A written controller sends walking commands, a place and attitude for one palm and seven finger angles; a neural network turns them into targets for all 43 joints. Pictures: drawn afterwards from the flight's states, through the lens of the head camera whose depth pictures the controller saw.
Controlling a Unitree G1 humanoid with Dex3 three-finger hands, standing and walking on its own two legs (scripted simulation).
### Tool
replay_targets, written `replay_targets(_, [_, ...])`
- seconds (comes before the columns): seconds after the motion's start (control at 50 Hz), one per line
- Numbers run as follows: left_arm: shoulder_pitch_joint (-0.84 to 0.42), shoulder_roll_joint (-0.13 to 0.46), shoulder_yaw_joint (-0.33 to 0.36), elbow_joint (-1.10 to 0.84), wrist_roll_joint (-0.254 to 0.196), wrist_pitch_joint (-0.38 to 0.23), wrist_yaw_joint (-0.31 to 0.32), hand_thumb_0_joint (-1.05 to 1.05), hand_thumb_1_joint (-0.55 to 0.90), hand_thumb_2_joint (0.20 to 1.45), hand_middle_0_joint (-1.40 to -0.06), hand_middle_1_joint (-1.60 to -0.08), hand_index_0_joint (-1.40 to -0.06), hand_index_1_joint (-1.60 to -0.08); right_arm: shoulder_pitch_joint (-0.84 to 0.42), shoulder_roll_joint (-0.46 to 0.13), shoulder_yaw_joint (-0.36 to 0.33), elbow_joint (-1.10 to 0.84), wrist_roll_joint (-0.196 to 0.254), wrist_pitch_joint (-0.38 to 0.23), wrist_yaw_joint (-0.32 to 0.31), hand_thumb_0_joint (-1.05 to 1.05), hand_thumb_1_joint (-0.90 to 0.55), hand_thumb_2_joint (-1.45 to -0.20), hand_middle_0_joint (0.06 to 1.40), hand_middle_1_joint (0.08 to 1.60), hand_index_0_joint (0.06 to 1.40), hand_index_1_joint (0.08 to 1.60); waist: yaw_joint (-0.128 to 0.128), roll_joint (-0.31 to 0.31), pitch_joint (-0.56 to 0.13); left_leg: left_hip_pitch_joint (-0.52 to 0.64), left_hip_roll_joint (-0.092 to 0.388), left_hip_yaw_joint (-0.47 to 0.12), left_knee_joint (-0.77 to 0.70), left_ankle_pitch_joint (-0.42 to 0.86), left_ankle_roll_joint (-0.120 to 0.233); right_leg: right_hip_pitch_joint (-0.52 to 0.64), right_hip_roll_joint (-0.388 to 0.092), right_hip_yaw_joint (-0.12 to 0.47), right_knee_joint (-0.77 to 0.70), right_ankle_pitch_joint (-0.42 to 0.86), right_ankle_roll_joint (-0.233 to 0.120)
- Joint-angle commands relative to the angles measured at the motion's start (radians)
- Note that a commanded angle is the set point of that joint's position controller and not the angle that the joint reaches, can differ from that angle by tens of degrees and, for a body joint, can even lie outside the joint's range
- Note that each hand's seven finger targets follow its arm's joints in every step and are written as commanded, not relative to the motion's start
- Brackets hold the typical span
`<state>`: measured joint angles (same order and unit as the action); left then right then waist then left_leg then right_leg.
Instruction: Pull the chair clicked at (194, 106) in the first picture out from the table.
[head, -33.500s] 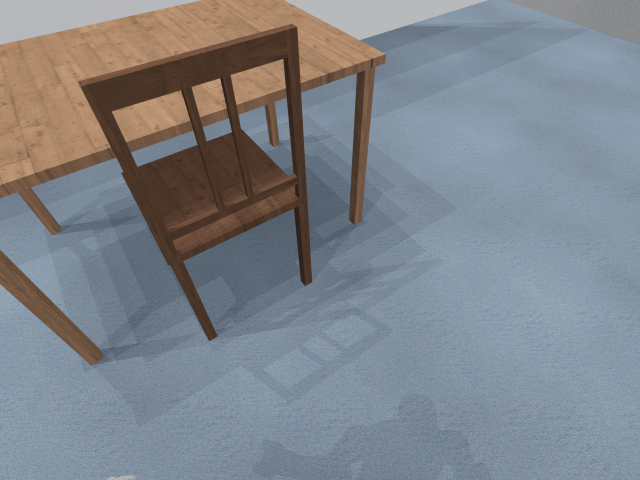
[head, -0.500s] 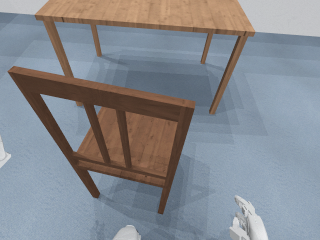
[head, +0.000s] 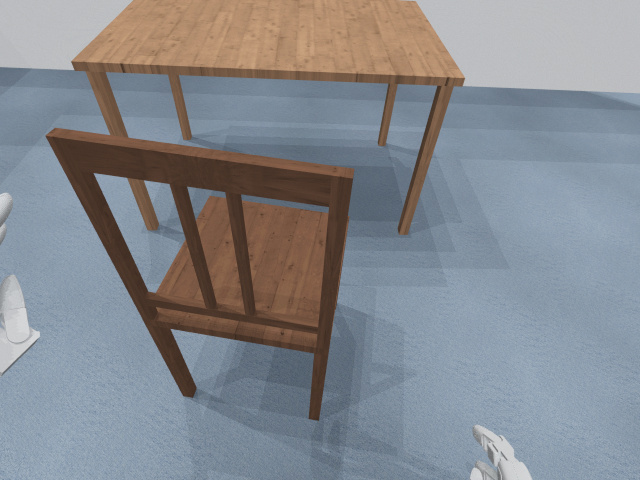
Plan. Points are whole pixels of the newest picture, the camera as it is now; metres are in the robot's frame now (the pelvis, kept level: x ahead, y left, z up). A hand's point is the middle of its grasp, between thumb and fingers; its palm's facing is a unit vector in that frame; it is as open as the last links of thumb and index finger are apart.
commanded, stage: stop stepping back and stand still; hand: left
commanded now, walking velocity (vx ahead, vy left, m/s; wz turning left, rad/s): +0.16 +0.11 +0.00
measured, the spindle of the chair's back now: (197, 253) +0.49 +0.25 -0.06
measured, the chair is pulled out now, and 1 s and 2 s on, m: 0.62 0.62 0.62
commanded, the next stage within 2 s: let the arm hang, fingers relaxed in 0.42 s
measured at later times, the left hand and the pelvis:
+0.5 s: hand (4, 372) +0.16 +0.28 +0.17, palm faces +0.47 -0.76 -0.44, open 7.4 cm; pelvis -0.03 +0.00 +0.01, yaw +1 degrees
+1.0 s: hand out of the picture -0.06 +0.20 -0.16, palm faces +0.04 -0.97 -0.24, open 7.1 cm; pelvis -0.02 +0.00 +0.01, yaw +3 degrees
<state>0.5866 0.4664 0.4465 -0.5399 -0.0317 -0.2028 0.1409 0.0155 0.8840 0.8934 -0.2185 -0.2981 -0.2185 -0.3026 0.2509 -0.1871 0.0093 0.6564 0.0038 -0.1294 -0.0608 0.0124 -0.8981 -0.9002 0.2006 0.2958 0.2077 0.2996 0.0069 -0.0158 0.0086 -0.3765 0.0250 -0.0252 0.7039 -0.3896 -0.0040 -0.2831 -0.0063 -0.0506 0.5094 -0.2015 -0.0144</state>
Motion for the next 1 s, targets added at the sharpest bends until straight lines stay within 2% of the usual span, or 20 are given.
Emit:
replay_targets(0.0, [-0.164,0.132,0.072,-0.076,-0.006,-0.025,0.033,0.000,0.900,0.900,-0.200,-0.300,-0.200,-0.300,-0.095,-0.139,-0.040,-0.135,0.003,-0.050,-0.031,0.000,-0.900,-0.900,0.200,0.300,0.200,0.300,-0.039,-0.093,0.000,0.151,-0.008,-0.010,-0.110,-0.066,0.038,-0.184,-0.213,0.214,-0.297,-0.420,-0.077])
replay_targets(0.06, [-0.132,0.121,0.057,-0.118,0.017,-0.045,0.031,0.000,0.900,0.900,-0.200,-0.300,-0.200,-0.300,-0.085,-0.153,-0.051,-0.164,0.009,-0.068,-0.033,0.000,-0.900,-0.900,0.200,0.300,0.200,0.300,-0.010,0.039,0.001,0.076,0.067,-0.139,-0.408,-0.046,0.079,0.005,-0.086,0.143,-0.144,-0.237,-0.012])
replay_targets(0.1, [-0.128,0.120,0.055,-0.148,0.035,-0.051,0.029,0.000,0.900,0.900,-0.200,-0.300,-0.200,-0.300,-0.111,-0.144,-0.043,-0.169,0.011,-0.076,-0.028,0.000,-0.900,-0.900,0.200,0.300,0.200,0.300,-0.015,0.325,0.008,-0.114,0.139,-0.244,-0.598,-0.416,0.100,0.103,-0.023,0.044,0.049,-0.284,0.017])
replay_targets(0.12, [-0.141,0.126,0.060,-0.156,0.046,-0.049,0.027,0.000,0.900,0.900,-0.200,-0.300,-0.200,-0.300,-0.122,-0.140,-0.049,-0.181,0.012,-0.077,-0.027,0.000,-0.900,-0.900,0.200,0.300,0.200,0.300,-0.011,0.358,0.041,-0.258,0.163,-0.275,-0.645,-0.502,0.117,0.188,0.001,0.016,0.145,-0.213,0.026])
replay_targets(0.14, [-0.138,0.137,0.071,-0.141,0.046,-0.050,0.023,0.000,0.900,0.900,-0.200,-0.300,-0.200,-0.300,-0.118,-0.129,-0.053,-0.178,0.008,-0.074,-0.025,0.000,-0.900,-0.900,0.200,0.300,0.200,0.300,-0.002,0.310,0.053,-0.298,0.150,-0.254,-0.615,-0.441,0.117,0.231,-0.002,0.014,0.139,-0.169,0.024])
replay_targets(0.2, [-0.095,0.171,0.105,-0.145,0.027,-0.073,0.022,0.000,0.900,0.900,-0.200,-0.300,-0.200,-0.300,-0.086,-0.126,-0.052,-0.159,0.004,-0.080,-0.024,0.000,-0.900,-0.900,0.200,0.300,0.200,0.300,-0.002,0.052,0.004,-0.088,0.065,-0.153,-0.378,-0.142,0.080,0.182,-0.046,0.078,-0.161,-0.119,-0.007])
replay_targets(0.24, [-0.089,0.162,0.114,-0.139,0.011,-0.076,0.019,0.000,0.900,0.900,-0.200,-0.300,-0.200,-0.300,-0.067,-0.138,-0.063,-0.141,-0.001,-0.081,-0.022,0.000,-0.900,-0.900,0.200,0.300,0.200,0.300,-0.023,0.025,-0.054,0.031,0.025,-0.095,-0.292,-0.122,0.057,0.077,-0.091,0.164,-0.214,-0.243,-0.044])
replay_targets(0.28, [-0.056,0.125,0.085,-0.084,0.007,-0.056,0.018,0.000,0.900,0.900,-0.200,-0.300,-0.200,-0.300,-0.055,-0.143,-0.068,-0.134,0.003,-0.073,-0.028,0.000,-0.900,-0.900,0.200,0.300,0.200,0.300,-0.029,0.028,-0.005,0.065,0.011,-0.073,-0.247,-0.160,0.052,-0.058,-0.106,0.204,-0.261,-0.409,-0.064])
replay_targets(0.36, [-0.130,0.115,0.072,-0.073,0.003,-0.051,0.024,0.000,0.900,0.900,-0.200,-0.300,-0.200,-0.300,-0.086,-0.139,-0.052,-0.131,0.002,-0.080,-0.032,0.000,-0.900,-0.900,0.200,0.300,0.200,0.300,-0.024,0.032,-0.037,0.124,0.051,-0.111,-0.316,-0.008,0.065,-0.004,-0.083,0.172,-0.190,-0.200,-0.036])
replay_targets(0.48, [-0.175,0.126,0.057,-0.103,0.023,-0.046,0.022,0.000,0.900,0.900,-0.200,-0.300,-0.200,-0.300,-0.115,-0.129,-0.045,-0.149,0.011,-0.090,-0.034,0.000,-0.900,-0.900,0.200,0.300,0.200,0.300,-0.012,0.093,0.031,0.031,0.076,-0.151,-0.426,-0.131,0.067,0.047,-0.052,0.142,-0.196,-0.189,-0.006])
replay_targets(0.5, [-0.179,-0.135,-0.326,0.659,0.095,0.134,-0.118,0.000,0.900,0.900,-0.200,-0.300,-0.200,-0.300,-0.069,-0.241,-0.083,0.076,-0.018,-0.054,0.058,0.000,-0.900,-0.900,0.200,0.300,0.200,0.300,-0.057,0.064,0.082,-0.034,0.082,-0.181,-0.243,0.251,0.079,-0.075,-0.071,0.072,0.028,0.077,-0.022])
replay_targets(0.52, [-0.125,-0.192,-0.323,0.706,0.069,0.201,-0.136,0.000,0.900,0.900,-0.200,-0.300,-0.200,-0.300,-0.035,-0.140,-0.062,0.083,-0.014,0.016,0.062,0.000,-0.900,-0.900,0.200,0.300,0.200,0.300,-0.017,0.055,-0.015,-0.010,0.083,-0.140,-0.263,0.276,0.062,-0.013,-0.071,0.070,-0.011,0.013,0.001])
replay_targets(0.56, [-0.173,-0.186,-0.351,0.780,0.067,0.210,-0.135,0.000,0.900,0.900,-0.200,-0.300,-0.200,-0.300,-0.029,-0.124,-0.044,0.061,-0.027,0.058,0.062,0.000,-0.900,-0.900,0.200,0.300,0.200,0.300,-0.006,-0.041,-0.034,-0.034,0.055,-0.157,-0.243,0.165,0.060,0.013,-0.082,0.092,-0.051,-0.064,-0.016])
replay_targets(0.6, [-0.239,-0.149,-0.366,0.876,0.070,0.207,-0.129,0.000,0.900,0.900,-0.200,-0.300,-0.200,-0.300,0.004,-0.137,-0.044,0.066,-0.033,0.081,0.065,0.000,-0.900,-0.900,0.200,0.300,0.200,0.300,-0.015,-0.189,-0.049,0.003,0.016,-0.130,-0.191,0.248,0.056,0.043,-0.118,0.122,-0.058,0.011,-0.063])
replay_targets(0.64, [-0.275,-0.135,-0.384,0.989,0.064,0.209,-0.124,0.000,0.900,0.900,-0.200,-0.300,-0.200,-0.300,0.002,-0.146,-0.043,0.093,-0.034,0.098,0.064,0.000,-0.900,-0.900,0.200,0.300,0.200,0.300,-0.018,-0.140,-0.053,0.069,0.009,-0.128,-0.206,0.314,0.053,0.039,-0.124,0.129,-0.048,0.057,-0.079])
replay_targets(0.72, [-0.263,-0.118,-0.418,1.225,0.054,0.207,-0.120,0.000,0.900,0.900,-0.200,-0.300,-0.200,-0.300,-0.025,-0.146,-0.026,0.167,-0.029,0.104,0.059,0.000,-0.900,-0.900,0.200,0.300,0.200,0.300,0.007,0.117,0.009,0.060,0.040,-0.157,-0.326,0.265,0.059,0.070,-0.069,0.116,-0.071,-0.010,-0.036])
replay_targets(0.78, [-0.234,-0.137,-0.420,1.346,0.053,0.198,-0.117,0.000,0.900,0.900,-0.200,-0.300,-0.200,-0.300,0.014,-0.116,-0.027,0.219,-0.024,0.111,0.051,0.000,-0.900,-0.900,0.200,0.300,0.200,0.300,-0.001,0.145,0.034,0.076,0.037,-0.142,-0.346,0.164,0.055,0.068,-0.068,0.112,-0.120,-0.022,-0.043])
replay_targets(0.82, [-0.213,-0.153,-0.418,1.389,0.050,0.195,-0.115,0.000,0.900,0.900,-0.200,-0.300,-0.200,-0.300,0.053,-0.091,-0.030,0.243,-0.026,0.112,0.047,0.000,-0.900,-0.900,0.200,0.300,0.200,0.300,-0.002,0.201,-0.031,0.107,0.037,-0.132,-0.342,0.152,0.055,0.102,-0.075,0.112,-0.130,-0.012,-0.045])
replay_targets(0.9, [-0.221,-0.158,-0.434,1.464,0.044,0.195,-0.117,0.000,0.900,0.900,-0.200,-0.300,-0.200,-0.300,0.109,-0.090,-0.033,0.289,-0.021,0.120,0.044,0.000,-0.900,-0.900,0.200,0.300,0.200,0.300,-0.013,0.065,0.020,0.101,0.048,-0.135,-0.355,0.094,0.056,0.066,-0.077,0.104,-0.161,-0.063,-0.049])
replay_targets(0.98, [-0.204,-0.161,-0.446,1.520,0.039,0.194,-0.116,0.000,0.900,0.900,-0.200,-0.300,-0.200,-0.300,0.150,-0.081,-0.029,0.329,-0.018,0.121,0.040,0.000,-0.900,-0.900,0.200,0.300,0.200,0.300,-0.015,0.040,0.042,0.111,0.042,-0.122,-0.349,0.110,0.057,0.050,-0.080,0.110,-0.175,-0.077,-0.054])
